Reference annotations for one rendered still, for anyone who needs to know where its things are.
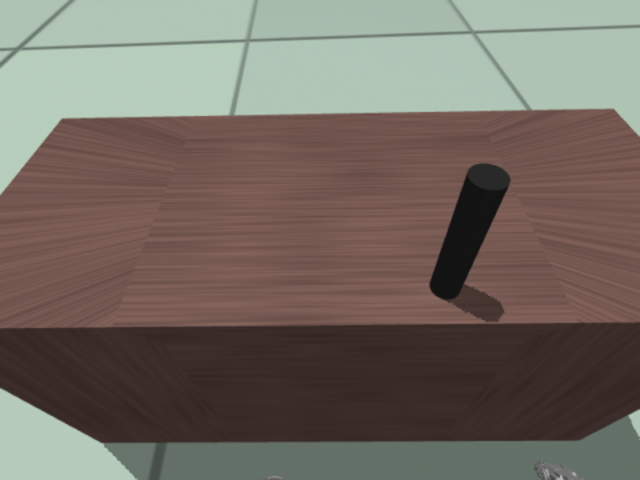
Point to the right robot hand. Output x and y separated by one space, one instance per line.
549 471

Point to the can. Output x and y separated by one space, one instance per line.
482 193

